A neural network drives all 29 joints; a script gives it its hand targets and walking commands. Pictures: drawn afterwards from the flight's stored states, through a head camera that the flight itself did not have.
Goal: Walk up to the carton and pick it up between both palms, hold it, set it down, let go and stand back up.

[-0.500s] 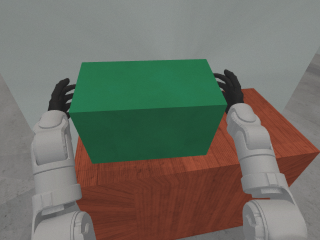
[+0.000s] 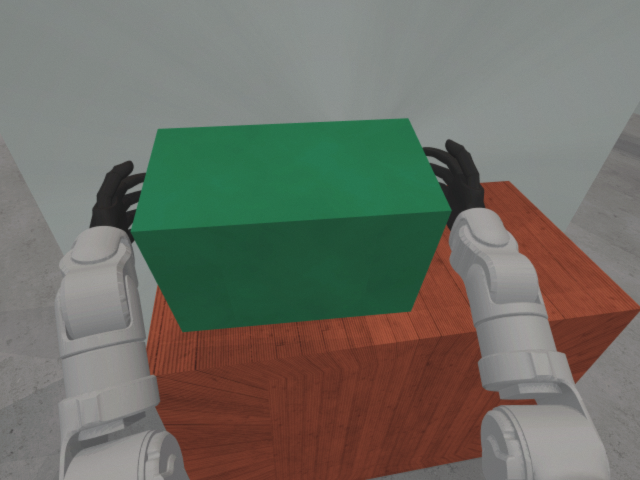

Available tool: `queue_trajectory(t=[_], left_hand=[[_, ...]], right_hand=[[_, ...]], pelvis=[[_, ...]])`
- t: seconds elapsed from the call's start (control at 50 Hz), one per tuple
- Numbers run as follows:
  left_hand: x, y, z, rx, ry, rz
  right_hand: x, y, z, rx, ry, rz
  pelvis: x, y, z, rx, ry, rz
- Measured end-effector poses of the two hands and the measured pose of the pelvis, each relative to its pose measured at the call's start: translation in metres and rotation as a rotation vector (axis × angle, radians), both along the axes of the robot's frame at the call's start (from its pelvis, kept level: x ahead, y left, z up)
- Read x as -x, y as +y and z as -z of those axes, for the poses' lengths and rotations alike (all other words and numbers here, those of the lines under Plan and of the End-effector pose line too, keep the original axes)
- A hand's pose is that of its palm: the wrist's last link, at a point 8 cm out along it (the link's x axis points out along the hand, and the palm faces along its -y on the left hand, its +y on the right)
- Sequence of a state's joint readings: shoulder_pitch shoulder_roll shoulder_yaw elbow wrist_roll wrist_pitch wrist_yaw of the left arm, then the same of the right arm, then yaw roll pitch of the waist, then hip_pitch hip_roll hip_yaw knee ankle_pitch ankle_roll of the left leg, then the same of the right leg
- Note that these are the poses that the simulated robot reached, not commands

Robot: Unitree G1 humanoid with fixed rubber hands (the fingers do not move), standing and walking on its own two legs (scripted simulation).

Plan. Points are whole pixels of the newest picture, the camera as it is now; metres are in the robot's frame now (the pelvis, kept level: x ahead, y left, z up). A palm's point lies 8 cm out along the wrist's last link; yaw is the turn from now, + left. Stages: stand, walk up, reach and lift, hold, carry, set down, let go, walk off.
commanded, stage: hold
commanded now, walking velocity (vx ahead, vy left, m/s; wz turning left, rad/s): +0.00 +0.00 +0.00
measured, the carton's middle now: (293, 226) +0.41 +0.00 +0.16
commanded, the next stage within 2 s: none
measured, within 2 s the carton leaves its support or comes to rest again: neither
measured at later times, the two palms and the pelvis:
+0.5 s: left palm (108, 231) +0.36 +0.20 +0.20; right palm (457, 190) +0.37 -0.19 +0.23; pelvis +0.01 +0.00 +0.00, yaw -1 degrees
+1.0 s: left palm (107, 228) +0.36 +0.20 +0.21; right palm (456, 185) +0.37 -0.19 +0.24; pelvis +0.00 +0.00 +0.00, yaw -1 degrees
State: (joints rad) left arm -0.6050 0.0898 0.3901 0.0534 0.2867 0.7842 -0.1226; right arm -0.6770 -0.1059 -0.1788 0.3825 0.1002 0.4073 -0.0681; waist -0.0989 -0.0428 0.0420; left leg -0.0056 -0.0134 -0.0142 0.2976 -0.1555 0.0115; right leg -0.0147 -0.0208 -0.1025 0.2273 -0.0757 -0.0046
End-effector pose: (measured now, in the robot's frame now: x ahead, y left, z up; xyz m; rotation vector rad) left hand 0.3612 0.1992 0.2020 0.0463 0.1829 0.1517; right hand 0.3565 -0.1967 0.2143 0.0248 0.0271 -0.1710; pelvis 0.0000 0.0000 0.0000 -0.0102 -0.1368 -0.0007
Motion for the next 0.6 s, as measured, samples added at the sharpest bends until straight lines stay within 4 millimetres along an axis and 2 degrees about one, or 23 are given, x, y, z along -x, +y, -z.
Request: queue_trajectory(t=[0.14, 0.28, 0.4, 0.6], left_hand=[[0.0, -0.005, -0.005, -0.028, 0.007, -0.007], [0.0, 0.001, -0.008, -0.005, -0.005, -0.031], [-0.002, 0.006, -0.002, 0.01, 0.006, -0.032], [0.0, 0.001, -0.003, -0.01, 0.005, -0.001]], right_hand=[[-0.003, -0.005, -0.001, -0.013, 0.009, -0.012], [-0.013, 0.002, -0.013, 0.006, -0.004, -0.035], [-0.016, 0.007, -0.018, 0.025, 0.006, -0.038], [-0.007, 0.001, -0.01, -0.01, 0.011, -0.012]], pelvis=[[0.0, 0.003, 0.0, -0.006, 0.021, 0.03], [-0.002, -0.001, -0.001, -0.006, 0.033, 0.028], [-0.006, -0.005, -0.001, -0.004, 0.033, 0.016], [-0.007, 0.001, 0.0, 0.001, 0.022, 0.017]])
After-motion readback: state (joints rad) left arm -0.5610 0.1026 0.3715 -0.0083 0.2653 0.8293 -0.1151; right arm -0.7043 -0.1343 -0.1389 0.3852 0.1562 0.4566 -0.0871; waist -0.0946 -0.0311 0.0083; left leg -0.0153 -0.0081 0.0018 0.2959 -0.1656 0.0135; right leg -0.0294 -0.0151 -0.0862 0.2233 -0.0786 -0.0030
